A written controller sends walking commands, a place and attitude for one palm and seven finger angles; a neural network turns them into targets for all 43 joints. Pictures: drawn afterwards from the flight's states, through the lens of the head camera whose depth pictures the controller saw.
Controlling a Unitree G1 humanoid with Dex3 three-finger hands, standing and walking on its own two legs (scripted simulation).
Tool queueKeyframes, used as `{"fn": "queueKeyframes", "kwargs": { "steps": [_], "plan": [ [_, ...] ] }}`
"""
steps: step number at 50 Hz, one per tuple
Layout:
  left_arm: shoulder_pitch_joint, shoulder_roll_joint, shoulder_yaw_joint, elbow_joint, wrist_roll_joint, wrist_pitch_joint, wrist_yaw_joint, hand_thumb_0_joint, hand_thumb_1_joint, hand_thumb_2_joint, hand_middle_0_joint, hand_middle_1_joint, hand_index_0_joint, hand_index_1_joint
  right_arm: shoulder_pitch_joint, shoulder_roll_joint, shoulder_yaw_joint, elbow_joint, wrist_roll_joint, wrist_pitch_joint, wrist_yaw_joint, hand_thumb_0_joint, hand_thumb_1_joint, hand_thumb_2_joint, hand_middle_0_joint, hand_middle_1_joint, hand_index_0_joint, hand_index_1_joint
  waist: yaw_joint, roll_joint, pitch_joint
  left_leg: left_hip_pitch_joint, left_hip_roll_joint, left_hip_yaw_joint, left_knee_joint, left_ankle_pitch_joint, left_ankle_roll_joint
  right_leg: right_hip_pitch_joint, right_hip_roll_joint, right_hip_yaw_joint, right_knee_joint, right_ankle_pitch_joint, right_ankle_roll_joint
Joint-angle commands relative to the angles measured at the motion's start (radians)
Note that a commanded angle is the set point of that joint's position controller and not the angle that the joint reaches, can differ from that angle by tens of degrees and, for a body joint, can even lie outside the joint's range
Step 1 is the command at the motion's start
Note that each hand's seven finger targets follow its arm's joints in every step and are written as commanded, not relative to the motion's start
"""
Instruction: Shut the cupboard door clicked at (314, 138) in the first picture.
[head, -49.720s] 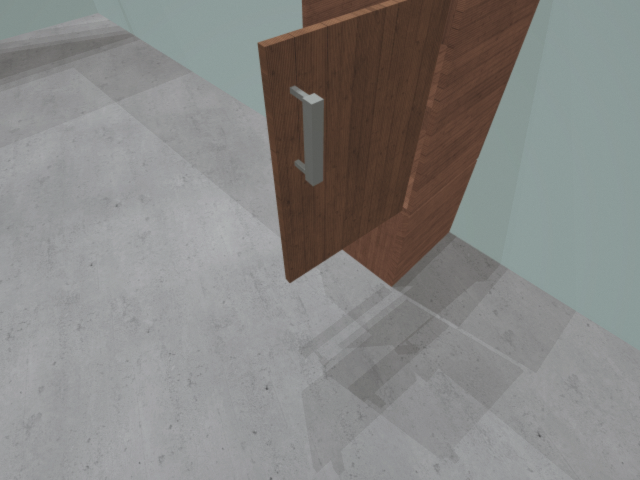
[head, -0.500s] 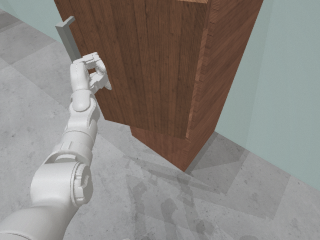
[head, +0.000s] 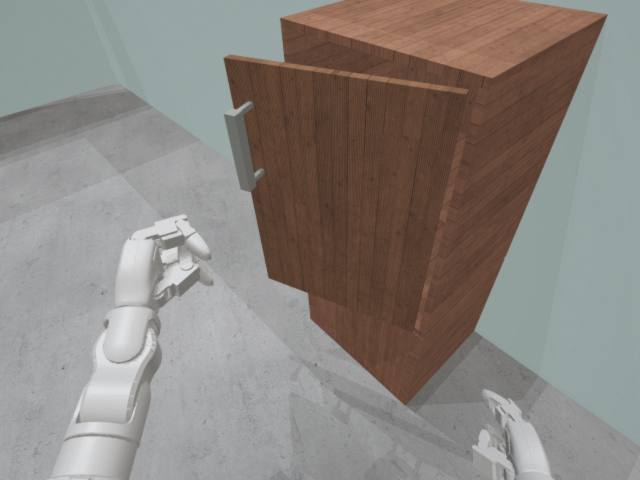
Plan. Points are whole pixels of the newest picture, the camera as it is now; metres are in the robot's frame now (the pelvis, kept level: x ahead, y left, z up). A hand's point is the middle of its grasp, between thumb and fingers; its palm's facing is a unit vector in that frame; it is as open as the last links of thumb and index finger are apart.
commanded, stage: draw the hand back to the body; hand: left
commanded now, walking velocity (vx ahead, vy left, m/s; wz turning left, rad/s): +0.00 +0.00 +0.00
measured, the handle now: (247, 147) +0.67 +0.19 +0.10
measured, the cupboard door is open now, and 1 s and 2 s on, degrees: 21 21 21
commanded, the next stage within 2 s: step back with the hand held close in 0.90 s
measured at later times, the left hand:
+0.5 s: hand (58, 340) +0.21 +0.27 +0.16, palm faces +0.43 -0.81 -0.40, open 5.9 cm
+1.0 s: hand (52, 338) +0.21 +0.27 +0.16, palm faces +0.45 -0.79 -0.41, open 7.4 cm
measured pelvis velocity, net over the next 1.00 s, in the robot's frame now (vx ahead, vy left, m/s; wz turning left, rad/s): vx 0.02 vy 0.01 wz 0.01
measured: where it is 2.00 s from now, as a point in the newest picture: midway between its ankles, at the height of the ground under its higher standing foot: outside the picture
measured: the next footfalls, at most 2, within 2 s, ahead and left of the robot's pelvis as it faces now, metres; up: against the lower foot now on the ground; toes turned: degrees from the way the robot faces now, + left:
none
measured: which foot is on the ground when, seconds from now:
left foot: down 0.00-1.00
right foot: down 0.00-1.00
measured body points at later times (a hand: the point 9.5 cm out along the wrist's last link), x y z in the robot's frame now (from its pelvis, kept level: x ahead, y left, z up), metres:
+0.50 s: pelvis +0.01 +0.01 +0.01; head -0.01 -0.02 +0.45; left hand +0.18 +0.31 +0.18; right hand +0.18 -0.21 -0.10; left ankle +0.04 +0.12 -0.74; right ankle -0.04 -0.10 -0.74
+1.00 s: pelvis +0.02 +0.01 +0.01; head +0.00 -0.02 +0.45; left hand +0.18 +0.31 +0.19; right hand +0.22 -0.21 -0.08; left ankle +0.04 +0.12 -0.74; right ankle -0.04 -0.10 -0.74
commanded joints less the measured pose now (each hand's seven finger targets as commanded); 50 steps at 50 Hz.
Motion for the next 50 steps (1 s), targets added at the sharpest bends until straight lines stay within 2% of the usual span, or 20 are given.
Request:
{"fn": "queueKeyframes", "kwargs": {
  "steps": [1, 4, 5, 6, 8, 12, 17, 19, 20, 26, 27, 31, 32, 34, 35, 39, 40, 43, 45, 50],
  "plan": [
    [-0.279, 0.172, 0.075, -0.323, 0.014, -0.059, 0.024, 0.0, 0.9, 0.9, -0.887, -1.05, -0.887, -1.05, -0.09, -0.083, -0.016, -0.129, -0.003, -0.03, -0.014, 0.0, -0.9, -0.9, 0.2, 0.3, 0.2, 0.3, -0.02, -0.008, -0.091, 0.271, -0.019, -0.004, -0.088, 0.062, 0.031, -0.128, 0.005, 0.008, -0.173, 0.195, 0.025],
    [-0.182, 0.203, 0.11, -0.402, 0.016, -0.057, 0.033, 0.0, 0.9, 0.9, -0.805, -0.96, -0.805, -0.96, -0.093, -0.085, -0.015, -0.133, -0.013, -0.036, -0.016, 0.0, -0.9, -0.9, 0.2, 0.3, 0.2, 0.3, -0.007, 0.001, -0.122, 0.301, -0.018, -0.006, -0.102, 0.088, 0.031, -0.086, 0.006, 0.003, -0.184, 0.211, 0.021],
    [-0.139, 0.181, 0.098, -0.439, 0.012, -0.055, 0.034, 0.0, 0.9, 0.9, -0.777, -0.93, -0.777, -0.93, -0.101, -0.077, -0.013, -0.138, -0.013, -0.039, -0.016, 0.0, -0.9, -0.9, 0.2, 0.3, 0.2, 0.3, -0.006, 0.031, -0.12, 0.305, -0.013, -0.01, -0.107, 0.096, 0.027, -0.072, 0.002, -0.001, -0.177, 0.215, 0.017],
    [-0.135, 0.205, 0.119, -0.476, 0.019, -0.06, 0.039, 0.0, 0.9, 0.9, -0.75, -0.9, -0.75, -0.9, -0.105, -0.079, -0.009, -0.139, -0.015, -0.044, -0.014, 0.0, -0.9, -0.9, 0.2, 0.3, 0.2, 0.3, -0.001, 0.04, -0.129, 0.315, -0.016, -0.012, -0.109, 0.109, 0.025, -0.072, 0.005, -0.004, -0.18, 0.226, 0.015],
    [-0.051, 0.207, 0.137, -0.514, 0.019, -0.058, 0.044, 0.0, 0.9, 0.9, -0.695, -0.84, -0.695, -0.84, -0.107, -0.078, -0.008, -0.141, -0.02, -0.051, -0.013, 0.0, -0.9, -0.9, 0.2, 0.3, 0.2, 0.3, 0.005, 0.029, -0.129, 0.318, -0.014, -0.017, -0.111, 0.128, 0.022, -0.06, 0.007, -0.011, -0.178, 0.241, 0.013],
    [0.129, 0.219, 0.186, -0.557, 0.011, -0.052, 0.045, 0.0, 0.9, 0.9, -0.585, -0.72, -0.585, -0.72, -0.117, -0.077, -0.011, -0.142, -0.025, -0.053, -0.013, 0.0, -0.9, -0.9, 0.2, 0.3, 0.2, 0.3, 0.016, -0.023, -0.081, 0.288, -0.007, -0.019, -0.119, 0.129, 0.022, -0.05, 0.003, -0.018, -0.183, 0.244, 0.018],
    [0.28, 0.256, 0.262, -0.626, 0.008, -0.063, 0.052, 0.0, 0.9, 0.9, -0.447, -0.57, -0.447, -0.57, -0.118, -0.077, -0.017, -0.137, -0.027, -0.063, -0.016, 0.0, -0.9, -0.9, 0.2, 0.3, 0.2, 0.3, 0.029, -0.016, -0.065, 0.271, -0.007, -0.02, -0.125, 0.113, 0.022, -0.041, -0.003, -0.019, -0.191, 0.215, 0.02],
    [0.351, 0.296, 0.317, -0.639, 0.007, -0.066, 0.056, 0.0, 0.9, 0.9, -0.393, -0.51, -0.393, -0.51, -0.116, -0.084, -0.023, -0.133, -0.028, -0.07, -0.018, 0.0, -0.9, -0.9, 0.2, 0.3, 0.2, 0.3, 0.038, -0.011, -0.051, 0.261, -0.009, -0.015, -0.122, 0.114, 0.024, -0.038, -0.005, -0.016, -0.204, 0.214, 0.022],
    [0.37, 0.282, 0.313, -0.67, 0.007, -0.071, 0.056, 0.0, 0.9, 0.9, -0.365, -0.48, -0.365, -0.48, -0.116, -0.077, -0.025, -0.136, -0.025, -0.074, -0.017, 0.0, -0.9, -0.9, 0.2, 0.3, 0.2, 0.3, 0.035, -0.005, -0.054, 0.257, -0.007, -0.015, -0.122, 0.118, 0.022, -0.033, -0.008, -0.018, -0.193, 0.215, 0.021],
    [0.55, 0.324, 0.41, -0.723, 0.001, -0.088, 0.066, 0.0, 0.9, 0.9, -0.2, -0.3, -0.2, -0.3, -0.103, -0.08, -0.039, -0.13, -0.024, -0.102, -0.02, 0.0, -0.9, -0.9, 0.2, 0.3, 0.2, 0.3, 0.046, -0.005, -0.017, 0.238, -0.007, -0.008, -0.11, 0.122, 0.025, -0.049, -0.01, -0.019, -0.198, 0.216, 0.025],
    [0.526, 0.295, 0.374, -0.732, 0.005, -0.09, 0.065, 0.0, 0.9, 0.9, -0.2, -0.3, -0.2, -0.3, -0.098, -0.081, -0.04, -0.127, -0.023, -0.108, -0.02, 0.0, -0.9, -0.9, 0.2, 0.3, 0.2, 0.3, 0.036, -0.004, -0.021, 0.244, -0.009, -0.007, -0.109, 0.125, 0.027, -0.056, -0.011, -0.02, -0.193, 0.222, 0.027],
    [0.454, 0.268, 0.333, -0.691, 0.015, -0.083, 0.072, 0.0, 0.9, 0.9, -0.2, -0.3, -0.2, -0.3, -0.084, -0.093, -0.046, -0.111, -0.026, -0.123, -0.028, 0.0, -0.9, -0.9, 0.2, 0.3, 0.2, 0.3, 0.023, -0.014, 0.02, 0.246, -0.008, -0.01, -0.115, 0.096, 0.03, -0.094, -0.01, -0.017, -0.204, 0.18, 0.029],
    [0.447, 0.277, 0.341, -0.676, 0.016, -0.081, 0.075, 0.0, 0.9, 0.9, -0.2, -0.3, -0.2, -0.3, -0.084, -0.096, -0.046, -0.112, -0.027, -0.123, -0.031, 0.0, -0.9, -0.9, 0.2, 0.3, 0.2, 0.3, 0.025, -0.043, 0.026, 0.244, -0.008, -0.013, -0.119, 0.081, 0.033, -0.101, -0.01, -0.017, -0.207, 0.165, 0.031],
    [0.447, 0.304, 0.363, -0.683, 0.017, -0.083, 0.076, 0.0, 0.9, 0.9, -0.2, -0.3, -0.2, -0.3, -0.087, -0.099, -0.049, -0.108, -0.028, -0.126, -0.035, 0.0, -0.9, -0.9, 0.2, 0.3, 0.2, 0.3, 0.034, -0.042, 0.002, 0.248, -0.013, -0.01, -0.114, 0.105, 0.037, -0.075, -0.012, -0.011, -0.208, 0.192, 0.029],
    [0.449, 0.285, 0.349, -0.693, 0.017, -0.082, 0.074, 0.0, 0.9, 0.9, -0.2, -0.3, -0.2, -0.3, -0.089, -0.091, -0.046, -0.113, -0.027, -0.125, -0.036, 0.0, -0.9, -0.9, 0.2, 0.3, 0.2, 0.3, 0.034, -0.037, -0.018, 0.257, -0.014, -0.009, -0.115, 0.119, 0.038, -0.063, -0.015, -0.012, -0.198, 0.21, 0.03],
    [0.468, 0.33, 0.389, -0.732, 0.02, -0.086, 0.077, 0.0, 0.9, 0.9, -0.2, -0.3, -0.2, -0.3, -0.092, -0.089, -0.041, -0.108, -0.031, -0.13, -0.03, 0.0, -0.9, -0.9, 0.2, 0.3, 0.2, 0.3, 0.047, 0.035, -0.034, 0.259, -0.016, -0.009, -0.105, 0.15, 0.03, -0.04, -0.013, -0.01, -0.198, 0.239, 0.023],
    [0.481, 0.305, 0.373, -0.729, 0.016, -0.083, 0.076, 0.0, 0.9, 0.9, -0.2, -0.3, -0.2, -0.3, -0.091, -0.079, -0.037, -0.115, -0.031, -0.128, -0.029, 0.0, -0.9, -0.9, 0.2, 0.3, 0.2, 0.3, 0.046, 0.025, -0.029, 0.252, -0.014, -0.01, -0.112, 0.147, 0.027, -0.036, -0.016, -0.015, -0.189, 0.236, 0.024],
    [0.49, 0.308, 0.382, -0.729, 0.014, -0.08, 0.074, 0.0, 0.9, 0.9, -0.2, -0.3, -0.2, -0.3, -0.091, -0.077, -0.034, -0.118, -0.032, -0.124, -0.026, 0.0, -0.9, -0.9, 0.2, 0.3, 0.2, 0.3, 0.045, 0.043, -0.01, 0.251, -0.012, -0.007, -0.106, 0.16, 0.024, -0.047, -0.011, -0.016, -0.195, 0.247, 0.022],
    [0.513, 0.296, 0.38, -0.711, 0.008, -0.074, 0.069, 0.0, 0.9, 0.9, -0.2, -0.3, -0.2, -0.3, -0.09, -0.076, -0.036, -0.121, -0.031, -0.12, -0.024, 0.0, -0.9, -0.9, 0.2, 0.3, 0.2, 0.3, 0.045, 0.005, -0.006, 0.244, -0.009, -0.003, -0.108, 0.172, 0.024, -0.038, -0.013, -0.016, -0.191, 0.27, 0.026],
    [0.507, 0.284, 0.367, -0.706, 0.005, -0.066, 0.062, 0.0, 0.9, 0.9, -0.2, -0.3, -0.2, -0.3, -0.09, -0.079, -0.037, -0.128, -0.03, -0.111, -0.024, 0.0, -0.9, -0.9, 0.2, 0.3, 0.2, 0.3, 0.041, -0.011, -0.014, 0.253, -0.007, -0.001, -0.108, 0.18, 0.028, -0.04, -0.013, -0.014, -0.194, 0.276, 0.029]
  ]
}}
